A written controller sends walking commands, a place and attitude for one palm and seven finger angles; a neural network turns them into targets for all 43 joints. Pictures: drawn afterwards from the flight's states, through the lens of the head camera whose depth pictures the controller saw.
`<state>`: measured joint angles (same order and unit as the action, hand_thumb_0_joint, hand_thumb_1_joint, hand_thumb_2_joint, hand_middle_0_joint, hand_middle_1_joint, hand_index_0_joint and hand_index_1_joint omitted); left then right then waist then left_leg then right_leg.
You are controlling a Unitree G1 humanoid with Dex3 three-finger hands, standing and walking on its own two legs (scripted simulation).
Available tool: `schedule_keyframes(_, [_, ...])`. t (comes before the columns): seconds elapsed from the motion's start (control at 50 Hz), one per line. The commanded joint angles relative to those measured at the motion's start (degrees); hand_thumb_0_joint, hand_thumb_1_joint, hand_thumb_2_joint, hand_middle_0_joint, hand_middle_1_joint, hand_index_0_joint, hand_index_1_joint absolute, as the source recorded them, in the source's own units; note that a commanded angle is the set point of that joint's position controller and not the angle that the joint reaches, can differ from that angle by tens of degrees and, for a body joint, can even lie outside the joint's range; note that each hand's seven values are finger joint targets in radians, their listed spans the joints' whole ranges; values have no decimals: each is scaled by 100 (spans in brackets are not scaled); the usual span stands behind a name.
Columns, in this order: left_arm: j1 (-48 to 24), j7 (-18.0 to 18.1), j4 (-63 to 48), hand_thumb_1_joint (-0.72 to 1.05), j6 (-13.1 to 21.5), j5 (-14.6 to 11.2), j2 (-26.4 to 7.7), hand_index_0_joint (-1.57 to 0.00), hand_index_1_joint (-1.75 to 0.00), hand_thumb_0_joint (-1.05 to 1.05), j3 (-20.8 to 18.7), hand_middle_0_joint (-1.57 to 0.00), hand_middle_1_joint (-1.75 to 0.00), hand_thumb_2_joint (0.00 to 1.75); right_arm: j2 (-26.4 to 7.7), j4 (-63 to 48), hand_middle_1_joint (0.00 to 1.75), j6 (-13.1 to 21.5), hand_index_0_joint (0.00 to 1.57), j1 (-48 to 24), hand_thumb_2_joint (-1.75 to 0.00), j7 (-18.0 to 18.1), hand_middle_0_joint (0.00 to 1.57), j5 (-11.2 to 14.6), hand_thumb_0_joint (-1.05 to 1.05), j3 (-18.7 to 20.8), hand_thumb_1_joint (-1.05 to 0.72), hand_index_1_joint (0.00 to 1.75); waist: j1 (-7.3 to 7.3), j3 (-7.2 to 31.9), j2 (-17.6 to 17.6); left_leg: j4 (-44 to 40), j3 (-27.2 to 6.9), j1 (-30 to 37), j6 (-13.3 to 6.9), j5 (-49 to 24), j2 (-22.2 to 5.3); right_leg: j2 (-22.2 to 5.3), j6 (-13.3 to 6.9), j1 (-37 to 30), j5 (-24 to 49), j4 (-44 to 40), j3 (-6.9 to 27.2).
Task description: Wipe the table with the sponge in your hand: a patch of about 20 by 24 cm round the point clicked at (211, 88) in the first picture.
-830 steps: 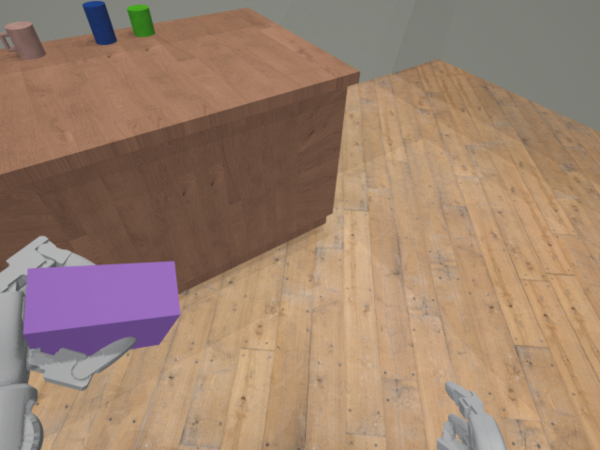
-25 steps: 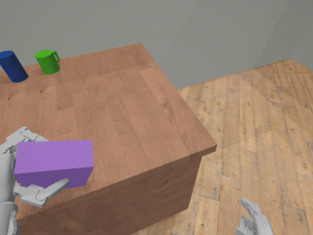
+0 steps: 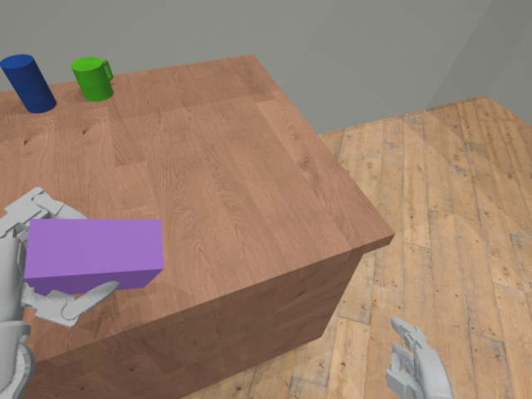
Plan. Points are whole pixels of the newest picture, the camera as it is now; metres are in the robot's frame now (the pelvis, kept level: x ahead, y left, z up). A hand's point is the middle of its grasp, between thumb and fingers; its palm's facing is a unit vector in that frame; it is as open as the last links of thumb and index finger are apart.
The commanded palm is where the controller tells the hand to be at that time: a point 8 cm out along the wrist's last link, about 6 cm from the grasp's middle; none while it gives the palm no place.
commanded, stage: come to a stop and stand still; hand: left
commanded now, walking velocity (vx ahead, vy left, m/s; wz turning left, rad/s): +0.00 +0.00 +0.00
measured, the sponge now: (116, 258) +0.24 +0.21 +0.14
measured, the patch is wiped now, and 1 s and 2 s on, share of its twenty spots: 0.00 0.00 0.00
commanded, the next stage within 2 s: look again from close up in 0.56 s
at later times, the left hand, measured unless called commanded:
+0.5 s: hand (36, 237) +0.25 +0.30 +0.15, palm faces +0.37 -0.85 -0.39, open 9.8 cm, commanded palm +0.18 +0.33 +0.17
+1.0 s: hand (68, 247) +0.24 +0.26 +0.15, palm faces +0.38 -0.85 -0.37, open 9.8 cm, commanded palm +0.18 +0.29 +0.17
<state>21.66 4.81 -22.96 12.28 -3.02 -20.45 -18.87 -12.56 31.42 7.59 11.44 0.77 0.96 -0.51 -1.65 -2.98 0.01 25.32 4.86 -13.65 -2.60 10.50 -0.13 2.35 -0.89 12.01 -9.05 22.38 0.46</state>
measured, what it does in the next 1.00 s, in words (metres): stands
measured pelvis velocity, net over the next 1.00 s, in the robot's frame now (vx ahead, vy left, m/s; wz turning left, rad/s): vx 0.02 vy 0.01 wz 0.02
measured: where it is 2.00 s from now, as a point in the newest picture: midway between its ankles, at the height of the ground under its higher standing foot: outside the picture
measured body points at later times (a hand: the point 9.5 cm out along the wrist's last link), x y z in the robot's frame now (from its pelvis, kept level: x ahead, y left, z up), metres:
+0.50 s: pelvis +0.02 +0.05 +0.00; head +0.05 +0.08 +0.44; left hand +0.22 +0.34 +0.17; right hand +0.21 -0.15 -0.07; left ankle +0.04 +0.09 -0.74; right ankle +0.03 -0.11 -0.74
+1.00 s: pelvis +0.02 +0.01 +0.00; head +0.04 +0.02 +0.45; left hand +0.21 +0.30 +0.17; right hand +0.20 -0.22 -0.07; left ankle +0.04 +0.08 -0.74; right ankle +0.03 -0.11 -0.74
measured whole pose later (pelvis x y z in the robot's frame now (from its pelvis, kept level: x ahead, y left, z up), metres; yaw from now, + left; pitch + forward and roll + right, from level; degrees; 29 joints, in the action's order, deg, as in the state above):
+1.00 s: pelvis +0.02 +0.01 +0.00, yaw +1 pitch -1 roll -1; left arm 24.5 6.1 -24.9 12.0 -2.7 -20.3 -19.2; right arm -12.5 32.6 6.6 11.5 2.5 0.4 -0.3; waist -0.9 -3.1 0.1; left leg 24.9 4.1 -12.6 -3.2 11.9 0.6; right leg 1.4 -0.5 10.1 -10.2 21.0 -1.4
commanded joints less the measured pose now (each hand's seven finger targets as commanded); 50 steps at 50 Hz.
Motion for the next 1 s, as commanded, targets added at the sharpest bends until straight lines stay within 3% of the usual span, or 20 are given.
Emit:
schedule_keyframes(0.0, [-598, 113, -1280, 10, 461, 37, -1324, -120, -160, 0, -981, -120, -160, 130, -631, -876, 30, 336, 20, -538, -90, 140, 20, -8, 0, 188, -90, 30, -24, 440, -419, -1216, -998, -316, 0, 1831, -576, -323, 19, -20, -1203, -255, 299])
schedule_keyframes(0.04, [-808, 122, -1434, 10, 542, 80, -1342, -120, -160, 0, -1059, -120, -160, 130, -619, -913, 30, 384, 20, -487, -90, 153, 20, -6, 0, 190, -90, 30, -50, 568, -880, -1489, -1175, -648, -90, 2091, -813, -222, 40, -538, -643, 392, 82])
schedule_keyframes(0.08, [-919, 134, -1660, 10, 576, 117, -1431, -120, -160, 0, -1132, -120, -160, 130, -561, -893, 30, 475, 20, -566, -90, 131, 20, -21, 0, 160, -90, 30, -88, 721, -1044, -1462, -1205, -385, -73, 1833, -898, -224, 54, -468, -422, 582, -10])
schedule_keyframes(0.12, [-883, 127, -1746, 10, 600, 129, -1175, -120, -160, 0, -906, -120, -160, 130, -577, -846, 30, 543, 20, -405, -90, 108, 20, -52, 0, 178, -90, 30, -56, 805, -797, -1311, -1290, -139, -34, 1281, -938, -284, 24, -416, -288, 490, -12])
schedule_keyframes(0.2, [-669, 141, -1777, 10, 574, 185, -863, -120, -160, 0, -594, -120, -160, 130, -616, -676, 30, 625, 20, -310, -90, 12, 20, -71, 0, 208, -90, 30, 5, 913, -791, -1104, -1264, 427, 227, 219, -944, -280, -7, -84, -231, 457, -41])
schedule_keyframes(0.26, [-491, 161, -1582, 10, 508, 188, -872, -120, -160, 0, -607, -120, -160, 130, -628, -636, 30, 553, 20, -260, -90, -33, 20, -85, 0, 246, -90, 30, 5, 931, -594, -868, -1132, 624, 364, -650, -945, -324, -22, -7, -158, 373, -31])
schedule_keyframes(0.3, [-465, 161, -1450, 10, 457, 174, -839, -120, -160, 0, -616, -120, -160, 130, -610, -604, 30, 471, 20, -265, -90, -33, 20, -83, 0, 227, -90, 30, 41, 897, -649, -853, -1137, 850, 528, -1244, -939, -269, -10, 216, -295, 487, -110])
schedule_keyframes(0.38, [-468, 165, -1662, 10, 408, 143, -1077, -120, -160, 0, -882, -120, -160, 130, -579, -672, 30, 355, 20, -391, -90, -23, 20, -69, 0, 229, -90, 30, 25, 1010, -700, -632, -920, 1172, 626, -2304, -922, -284, -20, 282, -292, 463, -182])
schedule_keyframes(0.42, [-468, 130, -1795, 10, 403, 98, -1035, -120, -160, 0, -792, -120, -160, 130, -587, -752, 30, 316, 20, -322, -90, -33, 20, -79, 0, 257, -90, 30, 39, 988, -680, -619, -943, 1160, 678, -2570, -970, -312, -26, 212, -360, 504, -201])
schedule_keyframes(0.5, [-247, 148, -1714, 10, 362, 41, -973, -120, -160, 0, -782, -120, -160, 130, -580, -789, 30, 250, 20, -422, -90, -16, 20, -74, 0, 206, -90, 30, 42, 996, -608, -593, -809, 884, 679, -2155, -864, -325, -27, -80, -26, 332, -198])
schedule_keyframes(0.58, [-160, 214, -1802, 10, 351, 48, -1152, -120, -160, 0, -972, -120, -160, 130, -586, -820, 30, 225, 20, -505, -90, 36, 20, -13, 0, 245, -90, 30, 37, 1070, -592, -535, -747, 738, 690, -1620, -715, -407, -51, -334, 472, 158, -75])
schedule_keyframes(0.6, [-85, 185, -1669, 10, 364, 2, -940, -120, -160, 0, -771, -120, -160, 130, -602, -819, 30, 192, 20, -449, -90, 44, 20, -53, 0, 228, -90, 30, 52, 1041, -501, -585, -768, 576, 625, -1328, -678, -401, -36, -428, 496, 101, -70])
schedule_keyframes(0.64, [-94, 191, -1653, 10, 371, -1, -1006, -120, -160, 0, -808, -120, -160, 130, -620, -831, 30, 199, 20, -421, -90, 76, 20, -38, 0, 275, -90, 30, 56, 1072, -432, -548, -764, 453, 522, -949, -627, -479, -52, -559, 689, 20, 69])
schedule_keyframes(0.68, [-172, 233, -1685, 10, 357, 26, -1053, -120, -160, 0, -849, -120, -160, 130, -603, -812, 30, 213, 20, -511, -90, 120, 20, 2, 0, 268, -90, 30, 70, 1015, -440, -574, -774, 513, 534, -814, -562, -486, -65, -452, 692, -23, 132])
schedule_keyframes(0.7, [-128, 208, -1537, 10, 368, -6, -897, -120, -160, 0, -689, -120, -160, 130, -628, -793, 30, 193, 20, -472, -90, 130, 20, -43, 0, 253, -90, 30, 62, 956, -381, -613, -764, 412, 458, -652, -542, -475, -44, -443, 645, -89, 120])
schedule_keyframes(0.78, [-237, 254, -1610, 10, 355, 25, -1094, -120, -160, 0, -816, -120, -160, 130, -607, -791, 30, 240, 20, -580, -90, 187, 20, -1, 0, 265, -90, 30, 59, 943, -369, -560, -776, 475, 344, -384, -491, -554, -69, -364, 605, -226, 305])
schedule_keyframes(0.8, [-229, 219, -1525, 10, 375, -5, -875, -120, -160, 0, -597, -120, -160, 130, -630, -774, 30, 222, 20, -513, -90, 181, 20, -46, 0, 246, -90, 30, 66, 904, -287, -581, -787, 397, 270, -242, -470, -541, -64, -359, 519, -293, 293])
schedule_keyframes(0.88, [-191, 270, -1477, 10, 332, 20, -1102, -120, -160, 0, -815, -120, -160, 130, -625, -761, 30, 246, 20, -591, -90, 215, 20, -1, 0, 275, -90, 30, 63, 827, -292, -531, -769, 382, 207, -69, -427, -602, -83, -275, 412, -433, 455])
schedule_keyframes(0.9, [-172, 234, -1402, 10, 346, -14, -897, -120, -160, 0, -614, -120, -160, 130, -647, -761, 30, 222, 20, -516, -90, 203, 20, -49, 0, 250, -90, 30, 63, 809, -153, -545, -783, 312, 174, -27, -407, -580, -77, -290, 326, -480, 411])
schedule_keyframes(0.98, [-85, 258, -1426, 10, 301, -19, -1108, -120, -160, 0, -831, -120, -160, 130, -637, -765, 30, 247, 20, -591, -90, 216, 20, -1, 0, 277, -90, 30, 59, 825, -260, -510, -759, 397, 164, -59, -404, -610, -75, -226, 333, -521, 491])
